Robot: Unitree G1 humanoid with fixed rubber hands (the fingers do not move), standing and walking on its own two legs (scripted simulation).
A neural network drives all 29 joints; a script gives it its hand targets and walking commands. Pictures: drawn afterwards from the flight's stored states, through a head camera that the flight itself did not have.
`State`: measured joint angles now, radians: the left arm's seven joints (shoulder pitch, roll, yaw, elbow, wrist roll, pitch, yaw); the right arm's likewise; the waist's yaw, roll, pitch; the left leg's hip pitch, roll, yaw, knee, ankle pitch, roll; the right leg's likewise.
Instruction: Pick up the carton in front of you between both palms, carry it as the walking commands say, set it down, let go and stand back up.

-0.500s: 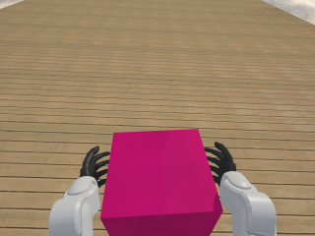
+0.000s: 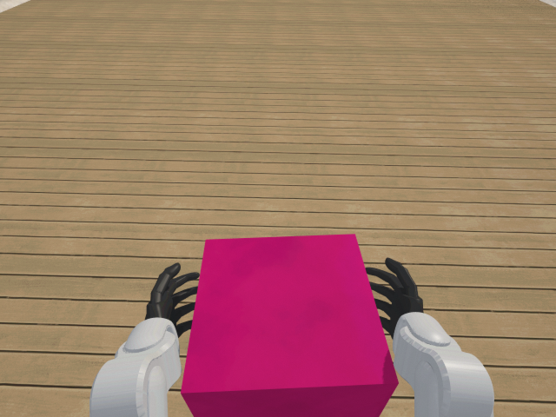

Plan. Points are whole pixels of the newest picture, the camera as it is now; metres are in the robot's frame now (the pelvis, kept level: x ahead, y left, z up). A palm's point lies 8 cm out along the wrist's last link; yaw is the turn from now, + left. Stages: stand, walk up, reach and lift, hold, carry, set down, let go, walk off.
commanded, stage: carry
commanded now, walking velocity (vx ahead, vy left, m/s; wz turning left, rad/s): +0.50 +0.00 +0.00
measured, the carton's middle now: (284, 347) +0.23 +0.00 +0.01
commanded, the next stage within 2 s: none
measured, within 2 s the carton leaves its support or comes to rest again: neither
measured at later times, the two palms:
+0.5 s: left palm (185, 165) +0.54 +0.18 +0.10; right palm (341, 157) +0.55 -0.12 +0.11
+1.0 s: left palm (201, 117) +0.71 +0.18 +0.11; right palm (334, 114) +0.71 -0.13 +0.12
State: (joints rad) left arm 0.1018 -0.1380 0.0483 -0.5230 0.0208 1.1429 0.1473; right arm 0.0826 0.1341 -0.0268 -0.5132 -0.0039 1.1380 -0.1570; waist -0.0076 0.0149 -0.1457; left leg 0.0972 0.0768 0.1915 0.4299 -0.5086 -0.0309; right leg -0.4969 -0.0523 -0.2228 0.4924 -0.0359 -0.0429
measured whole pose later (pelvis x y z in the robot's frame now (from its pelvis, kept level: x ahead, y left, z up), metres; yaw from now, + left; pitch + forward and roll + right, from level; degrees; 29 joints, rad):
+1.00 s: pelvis +0.49 +0.02 +0.02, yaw -1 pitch +2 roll -1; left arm 0.09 -0.14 0.05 -0.49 0.05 1.17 0.14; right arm 0.05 0.13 -0.03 -0.46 -0.02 1.17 -0.14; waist -0.01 0.00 -0.17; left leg -0.21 0.05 0.22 0.50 -0.33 0.03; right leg -0.28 -0.09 -0.15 0.49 -0.24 0.03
